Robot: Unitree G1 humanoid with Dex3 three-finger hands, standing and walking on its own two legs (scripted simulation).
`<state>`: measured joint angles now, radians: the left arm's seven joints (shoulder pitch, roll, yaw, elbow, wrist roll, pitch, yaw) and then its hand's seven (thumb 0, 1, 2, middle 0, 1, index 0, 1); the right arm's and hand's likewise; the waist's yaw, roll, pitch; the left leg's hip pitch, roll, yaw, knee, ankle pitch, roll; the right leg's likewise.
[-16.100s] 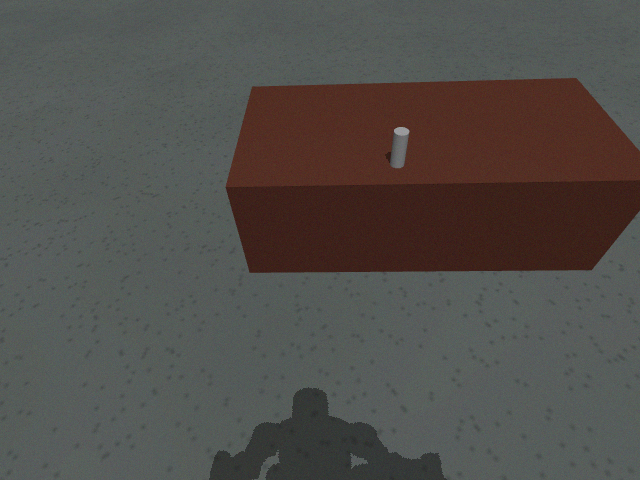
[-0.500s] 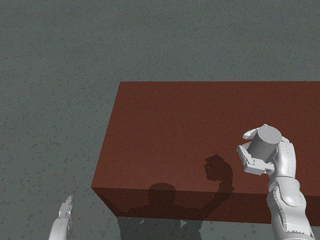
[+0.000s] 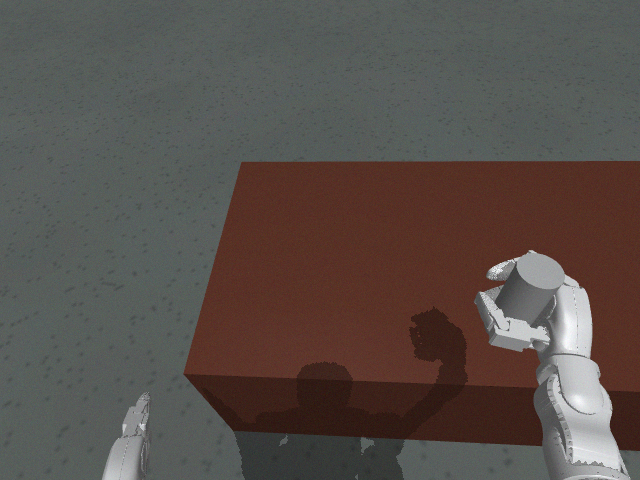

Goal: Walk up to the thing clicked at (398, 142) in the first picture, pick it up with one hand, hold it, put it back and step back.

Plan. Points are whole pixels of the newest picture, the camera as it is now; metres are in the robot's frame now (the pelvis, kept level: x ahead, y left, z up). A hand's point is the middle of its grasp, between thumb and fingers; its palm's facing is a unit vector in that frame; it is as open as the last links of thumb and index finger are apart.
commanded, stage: hold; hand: right
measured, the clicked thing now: (519, 302) +0.33 -0.19 +0.06
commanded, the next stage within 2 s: crouch in 1.68 s
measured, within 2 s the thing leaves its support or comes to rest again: neither
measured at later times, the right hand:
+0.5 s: hand (506, 308) +0.33 -0.18 +0.05, palm faces +0.16 +0.99 +0.00, open 6.1 cm
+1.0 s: hand (505, 308) +0.33 -0.17 +0.05, palm faces +0.16 +0.99 +0.00, open 6.1 cm
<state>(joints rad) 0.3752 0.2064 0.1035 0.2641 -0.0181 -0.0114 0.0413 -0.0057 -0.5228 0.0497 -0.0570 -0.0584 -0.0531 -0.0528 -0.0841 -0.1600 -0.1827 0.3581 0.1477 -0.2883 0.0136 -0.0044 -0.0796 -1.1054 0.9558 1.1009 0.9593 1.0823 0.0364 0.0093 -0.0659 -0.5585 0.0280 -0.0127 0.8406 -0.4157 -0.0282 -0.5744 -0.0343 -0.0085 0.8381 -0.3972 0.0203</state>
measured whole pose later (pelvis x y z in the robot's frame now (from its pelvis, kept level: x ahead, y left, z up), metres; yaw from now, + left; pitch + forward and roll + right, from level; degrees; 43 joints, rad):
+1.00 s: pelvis +0.00 +0.00 +0.00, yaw +0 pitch +7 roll +0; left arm 0.36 0.21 0.10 0.29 -0.02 -0.02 0.04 -0.01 -0.53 0.05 -0.06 -0.06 -0.06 -0.06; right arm -0.10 -0.16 -0.18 0.38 0.15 -0.31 0.01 0.00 -0.08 -1.11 0.95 1.11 0.96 1.08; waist 0.04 0.01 -0.06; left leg -0.55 0.03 -0.01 0.83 -0.41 -0.03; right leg -0.57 -0.03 -0.01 0.83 -0.39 0.02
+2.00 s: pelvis +0.00 +0.00 +0.00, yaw +0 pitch +8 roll +0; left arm 0.35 0.21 0.10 0.28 -0.01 -0.02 0.04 -0.01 -0.53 0.06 -0.06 -0.06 -0.05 -0.05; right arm -0.12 -0.16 -0.20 0.45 0.15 -0.33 0.03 0.00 -0.08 -1.11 0.95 1.11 0.96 1.08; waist 0.04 0.02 -0.06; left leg -0.58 0.03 -0.01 0.85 -0.41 -0.03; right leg -0.59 -0.03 -0.01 0.85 -0.39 0.02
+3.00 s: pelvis -0.02 +0.00 -0.09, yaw +1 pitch +25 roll +3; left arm 0.44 0.24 0.09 -0.13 0.08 -0.03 -0.03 -0.01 -0.51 0.05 -0.06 -0.06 -0.06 -0.05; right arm -0.54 -0.37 -0.49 0.99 0.04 -0.57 0.09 -0.01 -0.07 -1.12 0.96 1.11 0.96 1.09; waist 0.22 0.02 -0.15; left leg -1.16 -0.01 0.02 1.28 -0.55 -0.03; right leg -1.21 -0.06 0.05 1.33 -0.55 0.02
